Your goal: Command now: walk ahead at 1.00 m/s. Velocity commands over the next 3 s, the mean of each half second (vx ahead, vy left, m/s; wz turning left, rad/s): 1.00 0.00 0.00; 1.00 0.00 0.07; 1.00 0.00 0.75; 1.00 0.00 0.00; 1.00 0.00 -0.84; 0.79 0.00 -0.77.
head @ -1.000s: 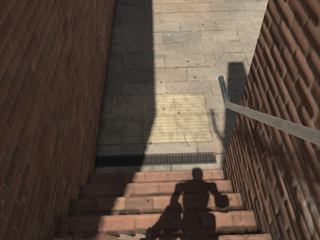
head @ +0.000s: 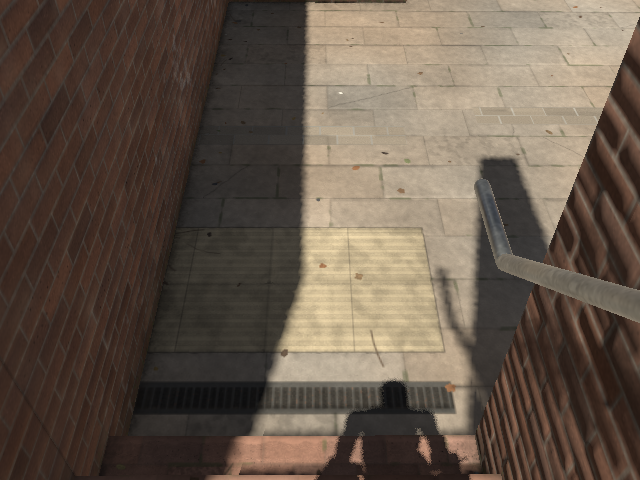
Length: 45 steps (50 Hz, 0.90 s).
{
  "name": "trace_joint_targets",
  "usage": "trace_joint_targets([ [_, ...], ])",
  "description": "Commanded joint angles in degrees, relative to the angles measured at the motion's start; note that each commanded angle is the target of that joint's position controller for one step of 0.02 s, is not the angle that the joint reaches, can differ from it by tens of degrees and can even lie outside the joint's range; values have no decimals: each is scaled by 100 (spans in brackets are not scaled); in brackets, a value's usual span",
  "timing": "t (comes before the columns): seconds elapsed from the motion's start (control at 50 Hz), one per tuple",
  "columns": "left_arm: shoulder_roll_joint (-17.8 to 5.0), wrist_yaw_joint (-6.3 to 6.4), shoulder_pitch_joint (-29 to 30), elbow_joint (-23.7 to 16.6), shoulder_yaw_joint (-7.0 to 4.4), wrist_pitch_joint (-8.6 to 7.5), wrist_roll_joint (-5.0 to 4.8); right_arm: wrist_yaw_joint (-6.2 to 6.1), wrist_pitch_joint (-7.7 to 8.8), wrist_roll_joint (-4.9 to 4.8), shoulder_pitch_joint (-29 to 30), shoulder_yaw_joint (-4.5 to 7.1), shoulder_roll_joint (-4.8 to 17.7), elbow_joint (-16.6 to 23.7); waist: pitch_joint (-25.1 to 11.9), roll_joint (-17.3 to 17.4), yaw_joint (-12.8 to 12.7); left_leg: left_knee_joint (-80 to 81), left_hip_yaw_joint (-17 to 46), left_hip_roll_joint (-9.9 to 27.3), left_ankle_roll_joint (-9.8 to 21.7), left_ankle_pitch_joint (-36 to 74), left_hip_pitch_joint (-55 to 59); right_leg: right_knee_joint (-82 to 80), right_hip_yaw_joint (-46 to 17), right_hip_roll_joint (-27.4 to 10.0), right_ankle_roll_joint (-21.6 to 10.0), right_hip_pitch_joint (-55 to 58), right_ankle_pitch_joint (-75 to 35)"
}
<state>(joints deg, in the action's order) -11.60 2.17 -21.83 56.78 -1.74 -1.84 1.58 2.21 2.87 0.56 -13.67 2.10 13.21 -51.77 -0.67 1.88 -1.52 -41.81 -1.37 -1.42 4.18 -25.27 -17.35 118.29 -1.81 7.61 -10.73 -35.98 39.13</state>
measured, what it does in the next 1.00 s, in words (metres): goes down: right foot 0.20 m lower, then left foot 0.21 m lower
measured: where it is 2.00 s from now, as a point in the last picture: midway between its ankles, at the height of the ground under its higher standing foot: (299, 383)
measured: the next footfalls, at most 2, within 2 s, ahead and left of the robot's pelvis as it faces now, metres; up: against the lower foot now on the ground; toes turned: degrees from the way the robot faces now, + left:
right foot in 0.30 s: +0.25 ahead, -0.12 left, -0.20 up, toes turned +1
left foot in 0.64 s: +0.49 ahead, +0.08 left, -0.41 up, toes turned -1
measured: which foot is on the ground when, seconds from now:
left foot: down 0.00-0.28, up 0.30-0.62, down 0.64-1.00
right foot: up 0.00-0.28, down 0.30-0.62, up 0.64-0.98, down 1.00-1.00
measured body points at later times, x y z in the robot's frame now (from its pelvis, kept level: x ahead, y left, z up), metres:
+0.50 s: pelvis +0.31 -0.04 -0.28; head +0.31 -0.05 +0.17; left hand +0.18 +0.20 -0.41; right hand +0.44 -0.26 -0.40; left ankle +0.47 +0.14 -0.88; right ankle +0.21 -0.12 -0.92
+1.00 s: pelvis +0.67 -0.04 -0.54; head +0.65 -0.03 -0.09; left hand +0.84 +0.19 -0.65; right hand +0.57 -0.26 -0.68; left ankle +0.47 +0.08 -1.08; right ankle +0.75 -0.15 -1.26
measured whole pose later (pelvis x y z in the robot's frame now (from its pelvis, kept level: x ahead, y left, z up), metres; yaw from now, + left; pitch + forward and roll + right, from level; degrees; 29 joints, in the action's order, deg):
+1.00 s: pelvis +0.67 -0.04 -0.54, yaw +2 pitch -2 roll +3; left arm -11.1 0.3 -7.3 49.6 -2.2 -2.8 1.0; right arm -1.4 4.1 1.8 -32.6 0.4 9.2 -60.4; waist -2.2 -3.8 4.9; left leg -83.3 0.1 -4.9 6.3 -47.4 -12.5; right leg 35.6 -0.6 -2.6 -1.9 -22.8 -26.4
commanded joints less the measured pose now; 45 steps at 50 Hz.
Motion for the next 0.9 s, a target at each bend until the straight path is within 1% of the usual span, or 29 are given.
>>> trace_joint_targets([
  [0.02, -139, 98, 339, -680, -5, -118, 94, 2, 83, -4, -1584, 64, 618, -431, 140, 531, 195, 104, 2422, 2197, 1107, 1996, 1693, -1052, -1187, -508, 299, -4037, -1321],
  [0.06, -351, 8, 1250, -1035, -38, 15, 202, -180, 154, 50, -214, -250, 11, -50, 944, -56, -385, 842, 1712, 1554, 799, 1694, -2059, -4554, -684, -641, 1036, -1569, -3638],
  [0.08, -175, -7, 690, -667, -34, 101, 163, -182, 268, 167, -299, -163, 427, -133, 778, 499, -480, 646, 1612, 1368, 869, 2244, -2926, -4219, -231, -472, 1114, -124, -4580],
  [0.16, -302, -297, 1052, -691, -23, -119, 29, -409, 475, -312, -102, -115, 436, -104, 292, -4, -373, -616, 779, 628, 504, -161, -2764, -7062, 183, -644, 949, 1673, -8207],
  [0.22, -331, -286, 792, -569, -53, 58, 78, -321, 198, -11, -599, 5, 493, -284, 531, 648, -53, -1935, 923, 690, 642, 805, -1794, -7021, 612, -558, 644, 1821, -7081],
  [0.24, -554, -228, 355, -621, -155, 141, 61, -366, 69, 138, -466, 103, 852, -292, 544, 1207, -235, -2406, 1315, 970, 888, 1656, -1057, -7193, 622, -748, 509, 1547, -5982],
  [0.26, -908, -75, -334, -379, -308, 192, 40, -384, -29, 287, -444, 68, 565, -301, 532, 797, -485, -3626, 1142, 845, 800, 2936, -1081, -7476, 565, -911, 372, 2089, -5526],
  [0.28, -1076, -71, -1919, 49, -387, 278, 98, -331, -8, 258, -138, 84, 697, -232, 46, 409, -1344, -5715, 683, 558, 517, 4558, -1755, -8246, 491, -839, 89, 3940, -5170],
  [0.3, -924, -235, -1719, -177, -390, 201, -67, -398, -124, 389, -102, 106, 466, -222, 758, -842, -1477, -8337, 487, -500, 600, 1089, -2224, -10508, -472, -1535, -178, 3667, -4538],
  [0.32, -782, -437, -1576, -62, -141, -28, -47, -443, -61, 271, -401, -23, -70, 175, 944, -1435, -472, -7688, 735, -683, 683, -1493, -5058, -7447, -900, -1780, 449, 4751, -7061],
  [0.34, -745, -443, -1642, 125, -107, -78, -102, -447, 19, 367, -934, -114, -270, 41, 653, -1209, -128, -7006, 1042, -336, 728, -1338, -5342, -7138, -1303, -1988, 458, 4796, -7235],
  [0.38, -625, -332, -1942, 334, -103, -260, -181, -388, 78, 406, -725, -149, -254, -16, 304, -280, -142, -6126, 1519, -24, 499, -319, -5974, -7284, -1949, -2238, 27, 4051, -4250],
  [0.4, -569, -122, -1176, 84, 14, -344, -224, -330, 150, 427, -83, -195, -251, 617, 595, -1015, 198, -4106, 1488, 248, -155, 1068, -5278, -7998, -3041, -2907, -462, 2291, -3496],
  [0.42, -314, 9, -424, 27, 107, -296, -174, -344, 116, 421, 368, -152, 37, 590, 1046, -728, 382, -3125, 913, 386, -506, 1933, -3629, -8167, -2569, -2380, -454, 309, -3448],
  [0.44, -733, 28, -641, 28, 8, -301, -11, -395, -28, 466, -175, -124, -25, 202, 642, -924, 386, -3850, 483, 62, -575, 2354, -2614, -7791, -2340, -2192, -375, -194, -4163],
  [0.5, -559, 180, -350, -12, 43, -468, -489, -213, 125, 162, 158, -240, -92, 367, 485, -313, 605, -1299, 212, 41, -489, 5939, -1157, -6626, -1237, -1194, 206, -929, -1783],
  [0.54, -664, 141, -170, -236, -15, -408, -428, -175, 110, 59, 250, -206, -93, 219, 481, -667, 282, -811, -532, -331, -442, 6454, 933, -6477, -587, -976, 326, -1660, -1300],
  [0.58, -1017, 45, 355, -365, -168, -183, -245, -249, -129, 1, -550, -69, 342, 42, 439, -1863, 584, -620, -2, 101, -58, 5189, 355, -5644, -1019, -1367, 10, -171, -3001],
  [0.62, -632, 54, 535, -227, -140, -110, 25, -350, -199, 246, -3058, 295, 1026, -711, -72, -1220, 1550, 129, -11, 274, 378, 4069, 2098, -2418, -497, -1250, 96, -36, -6057],
  [0.64, -501, 47, 814, -288, -194, -5, 25, -252, -151, 101, -3686, 342, 1000, -671, 485, 289, 2274, 2359, 227, 656, 752, 3838, 2456, 856, 184, -136, 160, -779, -3725],
  [0.66, 265, 158, 416, -483, -42, 17, 13, -88, -69, -50, -2562, 22, 471, -557, 1228, 1248, 1121, 1064, 847, 1173, 359, 6209, 2201, 1643, -62, 583, 72, -2611, 145],
  [0.68, 601, 234, -104, -837, 104, -22, -30, -3, 63, 50, -2236, -88, 381, -494, 662, 1222, 173, -398, 1533, 1644, 464, 8523, 2911, 445, -288, 123, -53, -3600, 132],
  [0.7, 261, 242, -453, -426, 32, 47, 49, 57, 163, 64, -2599, -1, 497, -768, 192, 386, 210, -79, 1892, 1886, 793, 5794, 2833, -77, -663, -275, -147, -3650, -156],
  [0.74, 472, 204, -24, -427, 53, 9, 169, -11, 321, 107, -2248, -220, 77, -794, 413, 260, -127, -276, 1795, 1561, 664, 3816, 1544, -1253, -1015, -497, 89, -3934, -1626],
  [0.76, 279, 86, 669, -1057, 96, 66, 258, -207, 422, 86, -1354, -258, 144, -510, 522, 473, -551, 1008, 2639, 1976, 907, 2423, -651, -4013, -678, -936, 751, -2543, -3207],
  [0.8, -27, -73, 376, -540, -81, 248, 255, -270, 423, 123, -919, -106, 732, -423, 355, 451, -686, 1183, 2455, 1532, 1129, 1578, -2847, -4219, -55, -845, 1175, 444, -5106],
  [0.84, -451, -231, 1269, -620, -174, 127, 113, -444, 596, -233, -1276, -136, 458, -541, 641, -84, -212, 105, 1967, 931, 905, 245, -1338, -6014, -163, -1038, 1018, -769, -7121],
  [0.86, -255, -273, 1745, -797, -51, 69, 77, -482, 613, -306, -1226, -147, 358, -477, 781, -374, -115, 32, 1633, 746, 774, -732, -1755, -7259, -22, -1150, 994, -4, -8299],
  [0.9, 132, -366, 2165, -960, 11, -95, -100, -515, 402, -136, -1358, -135, 320, -449, 821, 222, 438, -259, 1520, 632, 831, -185, -1840, -8113, 167, -1055, 1054, 1312, -7765],
])
Over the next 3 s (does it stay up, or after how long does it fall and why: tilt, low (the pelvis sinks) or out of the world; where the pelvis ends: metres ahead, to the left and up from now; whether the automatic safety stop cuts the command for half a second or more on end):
stays up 2.30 0.28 -1.01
